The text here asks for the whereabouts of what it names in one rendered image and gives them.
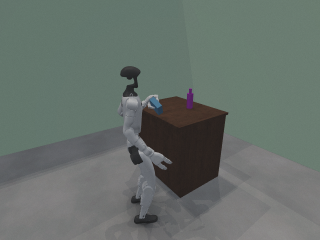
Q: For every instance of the sponge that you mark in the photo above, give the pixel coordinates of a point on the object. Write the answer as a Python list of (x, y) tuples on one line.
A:
[(158, 107)]

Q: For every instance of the robot torso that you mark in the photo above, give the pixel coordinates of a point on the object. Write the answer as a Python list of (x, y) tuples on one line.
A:
[(137, 120)]

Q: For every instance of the right robot hand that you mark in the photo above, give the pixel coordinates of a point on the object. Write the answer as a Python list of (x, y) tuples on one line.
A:
[(157, 158)]

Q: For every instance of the robot right upper arm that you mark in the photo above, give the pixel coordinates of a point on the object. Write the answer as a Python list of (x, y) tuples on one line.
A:
[(130, 113)]

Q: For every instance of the left robot forearm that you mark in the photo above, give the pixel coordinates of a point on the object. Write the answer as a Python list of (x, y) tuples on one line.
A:
[(144, 104)]

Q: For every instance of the table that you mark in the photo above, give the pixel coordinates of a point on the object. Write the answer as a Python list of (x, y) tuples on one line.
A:
[(191, 138)]

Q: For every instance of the right robot forearm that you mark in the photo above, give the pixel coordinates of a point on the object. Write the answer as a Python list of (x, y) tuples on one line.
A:
[(138, 143)]

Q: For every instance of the left robot hand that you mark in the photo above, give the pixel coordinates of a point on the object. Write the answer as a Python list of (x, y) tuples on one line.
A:
[(147, 100)]

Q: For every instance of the robot left upper arm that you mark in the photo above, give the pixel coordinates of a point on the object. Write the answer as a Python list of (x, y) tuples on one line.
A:
[(120, 111)]

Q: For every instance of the robot head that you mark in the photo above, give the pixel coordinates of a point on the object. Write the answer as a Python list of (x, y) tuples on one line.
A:
[(130, 72)]

